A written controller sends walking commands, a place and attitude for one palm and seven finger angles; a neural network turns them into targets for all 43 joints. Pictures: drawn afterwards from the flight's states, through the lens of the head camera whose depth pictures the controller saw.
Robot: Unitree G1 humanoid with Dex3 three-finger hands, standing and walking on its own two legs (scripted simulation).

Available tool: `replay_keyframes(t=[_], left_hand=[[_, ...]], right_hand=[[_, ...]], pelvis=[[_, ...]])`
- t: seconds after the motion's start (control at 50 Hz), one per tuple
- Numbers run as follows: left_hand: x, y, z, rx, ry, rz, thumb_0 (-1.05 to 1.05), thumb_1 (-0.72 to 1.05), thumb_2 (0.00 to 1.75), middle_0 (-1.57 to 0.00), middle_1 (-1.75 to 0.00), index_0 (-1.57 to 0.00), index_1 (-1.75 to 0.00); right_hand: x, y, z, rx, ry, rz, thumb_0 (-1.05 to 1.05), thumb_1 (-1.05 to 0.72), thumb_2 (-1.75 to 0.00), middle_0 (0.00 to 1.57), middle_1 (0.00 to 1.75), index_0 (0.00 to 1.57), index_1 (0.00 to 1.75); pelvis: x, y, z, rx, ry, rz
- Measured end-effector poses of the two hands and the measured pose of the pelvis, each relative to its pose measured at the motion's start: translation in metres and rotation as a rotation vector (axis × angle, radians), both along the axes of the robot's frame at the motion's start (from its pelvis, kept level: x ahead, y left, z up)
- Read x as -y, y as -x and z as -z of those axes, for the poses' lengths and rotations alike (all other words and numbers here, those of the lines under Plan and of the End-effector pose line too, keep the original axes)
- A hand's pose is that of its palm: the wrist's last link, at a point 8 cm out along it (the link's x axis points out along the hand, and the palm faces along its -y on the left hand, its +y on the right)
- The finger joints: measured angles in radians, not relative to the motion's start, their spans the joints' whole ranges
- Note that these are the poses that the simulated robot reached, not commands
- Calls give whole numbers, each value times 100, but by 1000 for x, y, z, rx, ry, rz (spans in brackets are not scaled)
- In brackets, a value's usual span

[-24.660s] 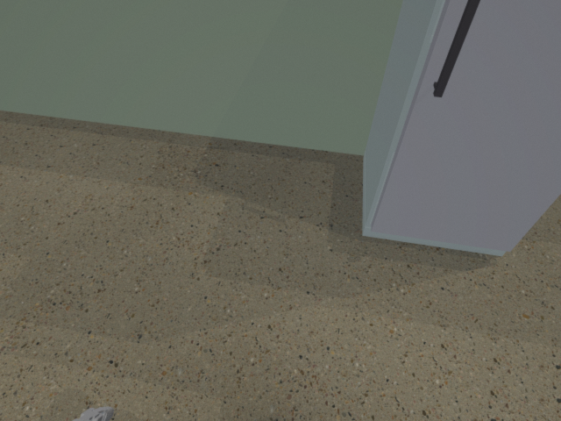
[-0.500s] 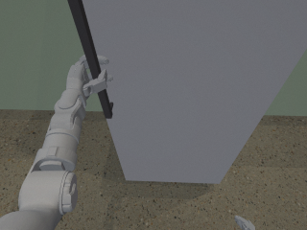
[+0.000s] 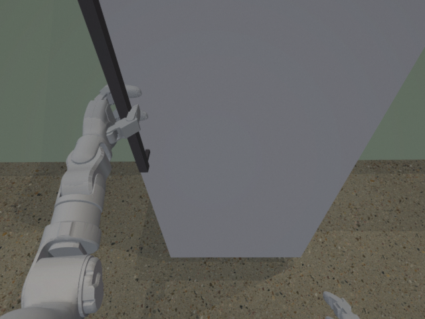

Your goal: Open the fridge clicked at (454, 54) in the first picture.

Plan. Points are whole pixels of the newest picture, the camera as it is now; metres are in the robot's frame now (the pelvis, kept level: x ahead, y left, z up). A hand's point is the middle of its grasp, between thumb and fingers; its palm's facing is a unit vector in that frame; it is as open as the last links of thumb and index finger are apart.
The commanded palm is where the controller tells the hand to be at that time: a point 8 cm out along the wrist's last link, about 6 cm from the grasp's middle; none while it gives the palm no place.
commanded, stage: grip the handle and tug to test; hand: left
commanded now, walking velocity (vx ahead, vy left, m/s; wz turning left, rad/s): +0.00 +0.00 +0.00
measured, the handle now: (126, 98) +0.47 +0.19 +0.19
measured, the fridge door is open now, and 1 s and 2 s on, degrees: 0 14 44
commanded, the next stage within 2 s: pull the door a little, standing still in 0.14 s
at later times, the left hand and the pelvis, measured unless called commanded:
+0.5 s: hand (133, 124) +0.41 +0.16 +0.18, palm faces +0.05 -1.00 +0.00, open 5.6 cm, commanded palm +0.36 +0.21 +0.17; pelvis +0.03 +0.01 +0.00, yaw +0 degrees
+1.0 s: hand (130, 178) +0.29 +0.14 +0.17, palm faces +0.06 -0.98 -0.20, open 6.5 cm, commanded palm +0.26 +0.20 +0.17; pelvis +0.01 +0.01 +0.00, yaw +0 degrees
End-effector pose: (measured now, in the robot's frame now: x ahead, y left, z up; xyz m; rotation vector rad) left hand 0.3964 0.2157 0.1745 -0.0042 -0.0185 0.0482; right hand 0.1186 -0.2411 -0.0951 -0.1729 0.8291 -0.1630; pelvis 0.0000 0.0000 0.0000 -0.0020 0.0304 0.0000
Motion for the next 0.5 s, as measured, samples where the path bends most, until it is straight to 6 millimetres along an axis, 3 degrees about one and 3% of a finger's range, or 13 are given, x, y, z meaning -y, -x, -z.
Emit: replay_keyframes(t=[0.3,0.5], left_hand=[[0,6,0,9,4,15,1,78,78,-33,-140,-33,-140],[-1,8,-1,-16,-4,2,1,76,79,-35,-140,-35,-140]], right_hand=[[-7,-41,-12,49,-14,3,1,-91,-89,20,30,20,30],[-18,-64,-15,66,-21,-34,1,-91,-89,20,30,20,30]], pelvis=[[-5,-25,-2,3,9,16],[-7,-29,-2,3,11,4]])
